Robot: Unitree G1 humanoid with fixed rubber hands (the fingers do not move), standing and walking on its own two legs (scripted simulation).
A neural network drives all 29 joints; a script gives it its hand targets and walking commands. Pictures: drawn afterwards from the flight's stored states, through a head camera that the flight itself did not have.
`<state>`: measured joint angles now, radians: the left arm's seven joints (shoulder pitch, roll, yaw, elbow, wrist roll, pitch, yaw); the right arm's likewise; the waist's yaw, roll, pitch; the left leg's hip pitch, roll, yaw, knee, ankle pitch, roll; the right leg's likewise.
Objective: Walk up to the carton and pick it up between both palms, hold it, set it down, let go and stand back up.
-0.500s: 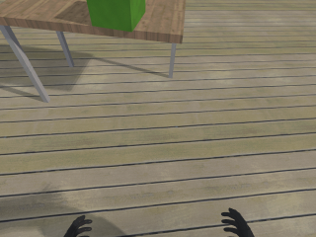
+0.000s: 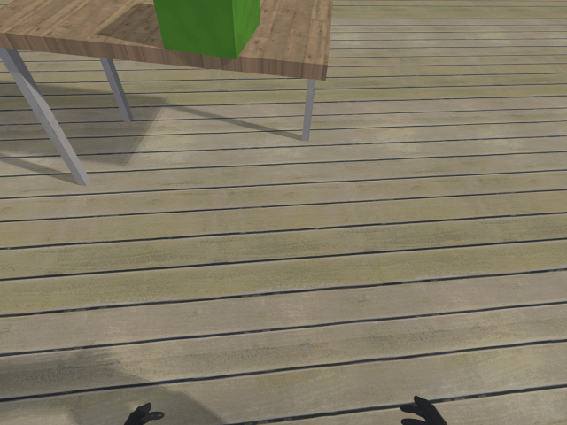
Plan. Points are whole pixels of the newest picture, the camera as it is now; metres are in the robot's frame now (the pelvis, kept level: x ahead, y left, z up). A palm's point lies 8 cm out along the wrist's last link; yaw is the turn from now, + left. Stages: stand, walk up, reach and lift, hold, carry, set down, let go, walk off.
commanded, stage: stand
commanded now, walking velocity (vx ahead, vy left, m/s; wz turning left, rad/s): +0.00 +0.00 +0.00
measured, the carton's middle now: (212, 5) +1.22 +0.22 +0.06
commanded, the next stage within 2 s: walk up in 0.62 s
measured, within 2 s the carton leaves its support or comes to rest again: neither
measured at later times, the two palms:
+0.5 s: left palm out of the picture +0.06 +0.23 -0.12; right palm out of the picture +0.07 -0.24 -0.12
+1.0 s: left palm out of the picture +0.00 +0.25 -0.12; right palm out of the picture +0.03 -0.24 -0.11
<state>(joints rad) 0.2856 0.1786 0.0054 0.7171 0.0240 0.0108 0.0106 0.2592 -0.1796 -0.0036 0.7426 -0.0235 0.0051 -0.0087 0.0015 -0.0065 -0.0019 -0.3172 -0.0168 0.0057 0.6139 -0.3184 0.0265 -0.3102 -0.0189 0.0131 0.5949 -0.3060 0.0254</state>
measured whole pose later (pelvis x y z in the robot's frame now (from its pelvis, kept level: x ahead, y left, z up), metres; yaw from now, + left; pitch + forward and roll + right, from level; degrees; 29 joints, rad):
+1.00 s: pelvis +0.02 +0.01 +0.02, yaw +4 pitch +0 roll +0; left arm 0.37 0.19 0.04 0.96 0.06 -0.05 0.02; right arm 0.38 -0.21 -0.05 0.95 -0.06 -0.01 0.02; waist 0.02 -0.01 0.00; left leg -0.38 -0.03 0.02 0.79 -0.51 0.01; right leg -0.17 -0.06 -0.03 0.45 -0.38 -0.05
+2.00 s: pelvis +0.44 +0.13 +0.02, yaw +11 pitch -3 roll +1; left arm 0.45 0.21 0.02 0.91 0.03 -0.06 -0.01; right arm 0.32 -0.25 -0.03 0.75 -0.05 -0.05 0.02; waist 0.03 0.02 0.06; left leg -0.55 0.05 -0.03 0.98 -0.22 0.01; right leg -0.10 0.00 -0.10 0.42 -0.27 -0.06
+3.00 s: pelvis +0.75 +0.12 +0.00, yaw +13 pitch -3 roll +0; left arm 0.25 0.22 -0.01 0.89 0.02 0.04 0.01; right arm 0.30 -0.23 0.00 0.80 -0.02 0.00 -0.04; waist 0.02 0.00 0.10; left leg -0.33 0.02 0.03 0.76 -0.41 0.01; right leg -0.32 -0.01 -0.14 0.54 -0.17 -0.07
